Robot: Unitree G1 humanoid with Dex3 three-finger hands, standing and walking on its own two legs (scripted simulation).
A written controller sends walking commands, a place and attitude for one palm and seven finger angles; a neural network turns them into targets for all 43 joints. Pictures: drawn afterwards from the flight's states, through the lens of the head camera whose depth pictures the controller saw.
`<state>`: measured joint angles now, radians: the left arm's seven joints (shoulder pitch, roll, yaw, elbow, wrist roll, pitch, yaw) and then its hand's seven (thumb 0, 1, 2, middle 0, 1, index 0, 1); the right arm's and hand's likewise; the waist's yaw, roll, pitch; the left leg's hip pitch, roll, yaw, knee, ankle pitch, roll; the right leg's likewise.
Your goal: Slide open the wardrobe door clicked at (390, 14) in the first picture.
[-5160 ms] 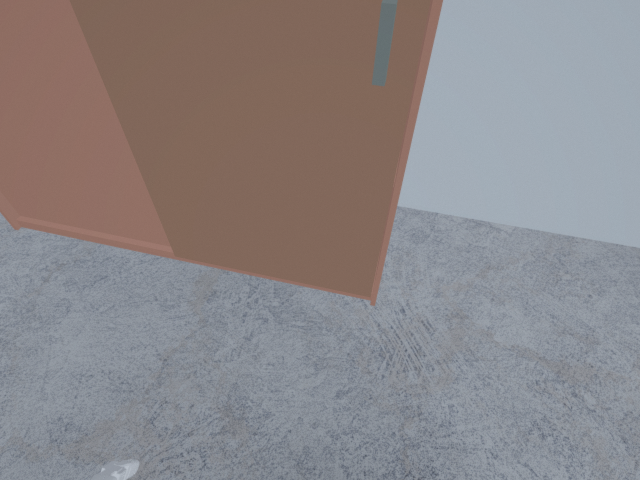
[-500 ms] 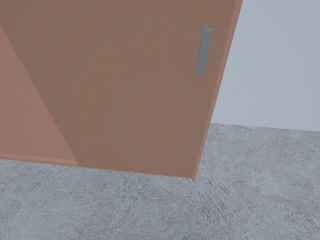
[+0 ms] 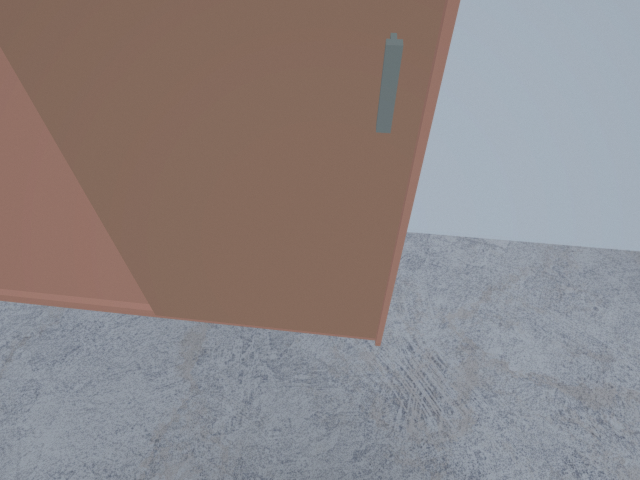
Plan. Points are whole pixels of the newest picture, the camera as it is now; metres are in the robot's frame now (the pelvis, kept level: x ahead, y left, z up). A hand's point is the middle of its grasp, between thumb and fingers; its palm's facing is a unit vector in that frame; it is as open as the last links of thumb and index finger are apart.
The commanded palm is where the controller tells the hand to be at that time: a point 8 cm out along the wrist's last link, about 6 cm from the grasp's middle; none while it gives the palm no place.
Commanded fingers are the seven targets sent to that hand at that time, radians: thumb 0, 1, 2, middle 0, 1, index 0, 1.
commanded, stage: come to a stop and stand still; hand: right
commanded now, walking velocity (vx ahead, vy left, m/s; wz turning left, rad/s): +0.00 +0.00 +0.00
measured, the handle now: (388, 83) +0.68 -0.07 +0.18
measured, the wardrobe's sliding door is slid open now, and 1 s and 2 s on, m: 0.00 0.00 0.00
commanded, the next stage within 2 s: look again from close up in 0.86 s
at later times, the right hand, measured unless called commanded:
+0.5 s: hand out of the picture -0.05 -0.23 -0.18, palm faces +0.01 +0.98 -0.19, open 7.4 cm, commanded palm none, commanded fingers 0.00 -0.90 -0.90 0.20 0.30 0.20 0.30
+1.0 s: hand out of the picture -0.04 -0.25 -0.17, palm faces -0.04 +0.98 -0.19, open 7.4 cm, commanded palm none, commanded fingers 0.00 -0.90 -0.90 0.20 0.30 0.20 0.30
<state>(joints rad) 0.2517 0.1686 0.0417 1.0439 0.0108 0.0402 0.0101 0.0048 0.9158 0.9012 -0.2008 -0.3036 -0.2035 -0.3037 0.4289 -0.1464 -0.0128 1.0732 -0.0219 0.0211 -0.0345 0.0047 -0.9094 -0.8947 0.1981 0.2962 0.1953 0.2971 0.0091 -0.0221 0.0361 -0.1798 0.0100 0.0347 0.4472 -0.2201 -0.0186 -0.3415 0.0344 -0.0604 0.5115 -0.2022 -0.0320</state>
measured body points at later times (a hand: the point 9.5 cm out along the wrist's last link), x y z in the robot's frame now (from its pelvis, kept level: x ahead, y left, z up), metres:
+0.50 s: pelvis -0.02 -0.05 +0.00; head -0.02 -0.07 +0.45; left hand -0.03 +0.19 -0.15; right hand -0.05 -0.28 -0.17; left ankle -0.06 +0.08 -0.74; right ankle +0.01 -0.13 -0.74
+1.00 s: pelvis -0.03 -0.07 +0.01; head -0.02 -0.08 +0.46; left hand -0.05 +0.15 -0.15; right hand -0.04 -0.30 -0.16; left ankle -0.06 +0.08 -0.74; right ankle +0.01 -0.13 -0.74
